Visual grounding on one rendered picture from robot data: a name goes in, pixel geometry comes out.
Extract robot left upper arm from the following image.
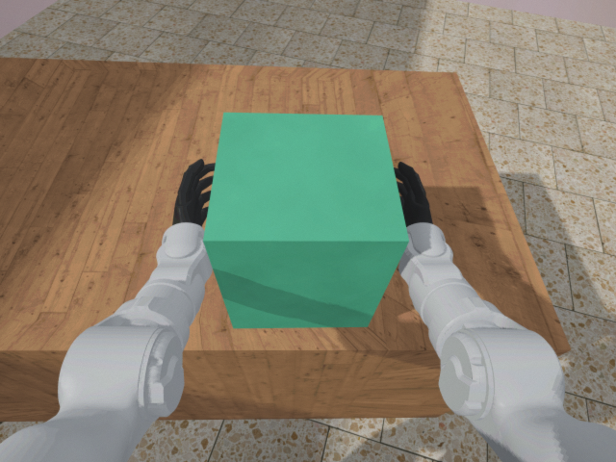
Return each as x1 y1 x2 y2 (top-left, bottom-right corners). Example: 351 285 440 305
0 326 184 462

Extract robot right upper arm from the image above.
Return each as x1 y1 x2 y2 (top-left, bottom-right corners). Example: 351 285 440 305
439 328 616 462

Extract robot left forearm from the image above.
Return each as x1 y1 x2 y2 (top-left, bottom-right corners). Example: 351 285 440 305
58 222 213 407

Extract pedestal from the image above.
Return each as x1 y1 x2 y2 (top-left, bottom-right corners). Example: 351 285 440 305
0 57 571 422

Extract robot right forearm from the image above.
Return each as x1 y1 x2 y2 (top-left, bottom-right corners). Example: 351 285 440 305
398 222 565 401

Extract robot right hand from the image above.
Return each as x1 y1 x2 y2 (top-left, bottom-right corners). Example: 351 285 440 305
394 162 433 227

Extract robot left hand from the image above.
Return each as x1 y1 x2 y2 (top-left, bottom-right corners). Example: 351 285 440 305
172 159 216 227

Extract carton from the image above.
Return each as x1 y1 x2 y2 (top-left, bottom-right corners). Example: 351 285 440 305
203 113 409 328

